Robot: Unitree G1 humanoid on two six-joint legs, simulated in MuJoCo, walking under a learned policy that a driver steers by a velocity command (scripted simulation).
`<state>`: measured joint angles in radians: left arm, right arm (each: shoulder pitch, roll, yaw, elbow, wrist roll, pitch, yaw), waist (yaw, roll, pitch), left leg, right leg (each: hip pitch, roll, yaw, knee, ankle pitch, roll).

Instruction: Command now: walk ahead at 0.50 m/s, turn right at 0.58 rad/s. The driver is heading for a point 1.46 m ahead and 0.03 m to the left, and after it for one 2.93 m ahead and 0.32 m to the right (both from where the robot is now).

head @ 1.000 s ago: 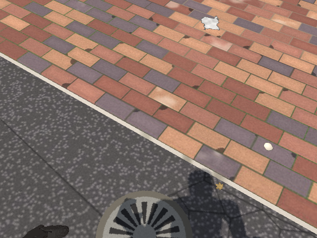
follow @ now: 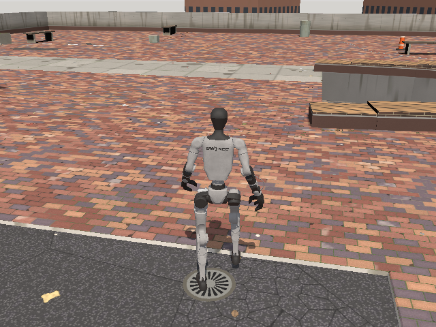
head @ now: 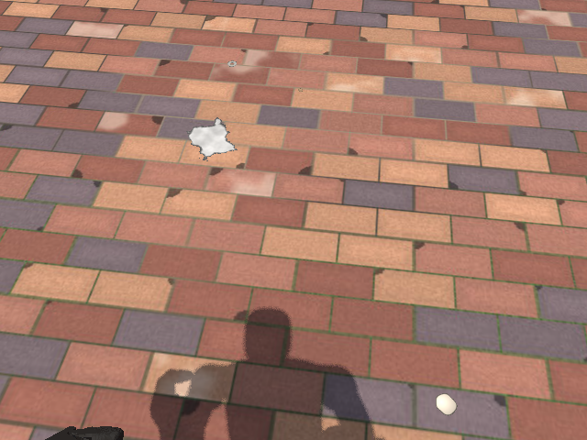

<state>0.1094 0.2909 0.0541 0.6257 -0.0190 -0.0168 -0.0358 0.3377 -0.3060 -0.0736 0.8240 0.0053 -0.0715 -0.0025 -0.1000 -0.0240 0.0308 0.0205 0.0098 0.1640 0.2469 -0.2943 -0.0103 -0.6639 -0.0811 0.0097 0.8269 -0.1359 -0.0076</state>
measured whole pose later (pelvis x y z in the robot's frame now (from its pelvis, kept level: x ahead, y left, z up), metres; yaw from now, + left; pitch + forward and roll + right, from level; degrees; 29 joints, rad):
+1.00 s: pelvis +0.54 -0.03 +0.05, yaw +10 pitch +3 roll -1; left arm 0.05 0.27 0.04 0.67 0.00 -0.09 -0.01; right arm 0.37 -0.29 -0.05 0.72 0.02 -0.04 -0.01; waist -0.08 -0.03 0.01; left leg -0.12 -0.10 -0.16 0.37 -0.28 0.08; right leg -0.60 -0.04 0.09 0.56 0.02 0.07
